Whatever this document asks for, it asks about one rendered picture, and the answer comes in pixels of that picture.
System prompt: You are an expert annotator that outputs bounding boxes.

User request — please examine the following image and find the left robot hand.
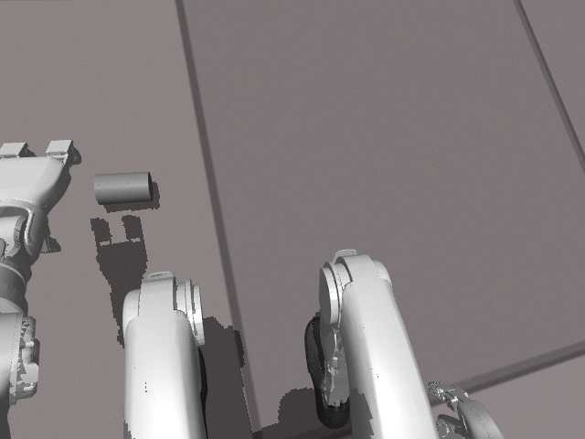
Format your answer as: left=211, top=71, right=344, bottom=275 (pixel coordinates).
left=0, top=140, right=81, bottom=253

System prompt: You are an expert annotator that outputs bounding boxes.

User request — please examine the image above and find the can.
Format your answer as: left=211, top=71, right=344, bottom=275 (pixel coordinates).
left=94, top=172, right=153, bottom=205

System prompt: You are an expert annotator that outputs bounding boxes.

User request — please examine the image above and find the left robot arm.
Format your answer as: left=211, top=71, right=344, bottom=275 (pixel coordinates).
left=0, top=200, right=48, bottom=439

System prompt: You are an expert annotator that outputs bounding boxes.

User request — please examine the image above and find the right robot foot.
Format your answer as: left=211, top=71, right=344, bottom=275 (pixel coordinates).
left=304, top=317, right=350, bottom=429

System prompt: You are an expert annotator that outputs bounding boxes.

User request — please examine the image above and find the right robot hand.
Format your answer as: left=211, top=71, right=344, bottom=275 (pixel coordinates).
left=428, top=381, right=505, bottom=439

